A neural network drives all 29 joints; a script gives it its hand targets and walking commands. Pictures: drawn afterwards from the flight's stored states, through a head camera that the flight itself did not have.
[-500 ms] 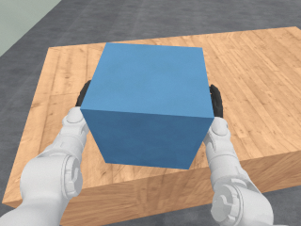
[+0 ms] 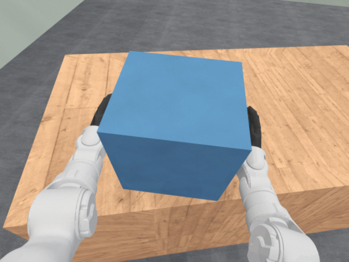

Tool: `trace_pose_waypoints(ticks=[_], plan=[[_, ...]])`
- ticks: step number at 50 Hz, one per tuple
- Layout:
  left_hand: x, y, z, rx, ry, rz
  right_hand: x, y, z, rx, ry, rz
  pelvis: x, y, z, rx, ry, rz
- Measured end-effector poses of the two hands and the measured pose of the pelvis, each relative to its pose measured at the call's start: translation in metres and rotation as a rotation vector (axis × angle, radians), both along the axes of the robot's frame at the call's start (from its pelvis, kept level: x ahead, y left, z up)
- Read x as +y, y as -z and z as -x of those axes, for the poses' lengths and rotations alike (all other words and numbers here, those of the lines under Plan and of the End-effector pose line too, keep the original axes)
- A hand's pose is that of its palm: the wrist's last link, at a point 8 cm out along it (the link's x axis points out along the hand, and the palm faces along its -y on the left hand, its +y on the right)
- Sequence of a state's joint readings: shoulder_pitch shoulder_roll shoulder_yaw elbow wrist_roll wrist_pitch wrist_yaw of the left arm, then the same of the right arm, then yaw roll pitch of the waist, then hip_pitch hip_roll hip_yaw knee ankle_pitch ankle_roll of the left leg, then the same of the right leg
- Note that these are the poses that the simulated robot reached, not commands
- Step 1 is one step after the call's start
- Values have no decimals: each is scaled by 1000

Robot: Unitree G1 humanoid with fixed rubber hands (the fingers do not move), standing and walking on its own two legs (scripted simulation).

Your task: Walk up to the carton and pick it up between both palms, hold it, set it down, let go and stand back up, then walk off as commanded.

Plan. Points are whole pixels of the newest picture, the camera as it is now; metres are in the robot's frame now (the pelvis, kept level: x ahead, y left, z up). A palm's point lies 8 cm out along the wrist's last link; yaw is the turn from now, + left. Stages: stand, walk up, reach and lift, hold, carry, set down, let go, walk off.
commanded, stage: reach and lift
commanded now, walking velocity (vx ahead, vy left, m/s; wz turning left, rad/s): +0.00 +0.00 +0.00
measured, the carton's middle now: (176, 131) +0.43 -0.06 +0.05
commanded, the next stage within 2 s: none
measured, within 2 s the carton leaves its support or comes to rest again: neither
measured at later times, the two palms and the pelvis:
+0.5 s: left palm (102, 122) +0.45 +0.11 +0.10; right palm (255, 142) +0.35 -0.23 +0.08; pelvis -0.02 +0.00 +0.00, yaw -1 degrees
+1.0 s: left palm (83, 116) +0.43 +0.14 +0.14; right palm (248, 125) +0.37 -0.21 +0.12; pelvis +0.00 +0.01 +0.00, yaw +1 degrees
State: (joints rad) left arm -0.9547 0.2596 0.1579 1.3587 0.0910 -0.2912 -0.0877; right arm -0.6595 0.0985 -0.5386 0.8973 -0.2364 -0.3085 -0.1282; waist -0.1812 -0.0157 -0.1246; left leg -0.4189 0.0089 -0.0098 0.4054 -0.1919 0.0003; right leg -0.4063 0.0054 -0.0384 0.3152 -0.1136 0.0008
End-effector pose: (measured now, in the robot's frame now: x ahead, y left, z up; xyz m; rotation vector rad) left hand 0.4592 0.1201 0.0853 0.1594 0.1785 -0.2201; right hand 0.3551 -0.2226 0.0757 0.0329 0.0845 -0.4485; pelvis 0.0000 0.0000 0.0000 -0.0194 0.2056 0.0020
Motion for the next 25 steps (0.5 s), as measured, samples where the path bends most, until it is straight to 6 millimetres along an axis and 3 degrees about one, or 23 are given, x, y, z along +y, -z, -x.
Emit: trace_pose_waypoints(ticks=[13,25], plan=[[-5,-16,11,-51,-14,-9,-5,-3,9,-38,-8,20,1,0,21,22,10,-6],[-7,-19,13,-40,-32,-18,-8,-1,6,-33,-23,-5,1,1,21,42,24,-14]])
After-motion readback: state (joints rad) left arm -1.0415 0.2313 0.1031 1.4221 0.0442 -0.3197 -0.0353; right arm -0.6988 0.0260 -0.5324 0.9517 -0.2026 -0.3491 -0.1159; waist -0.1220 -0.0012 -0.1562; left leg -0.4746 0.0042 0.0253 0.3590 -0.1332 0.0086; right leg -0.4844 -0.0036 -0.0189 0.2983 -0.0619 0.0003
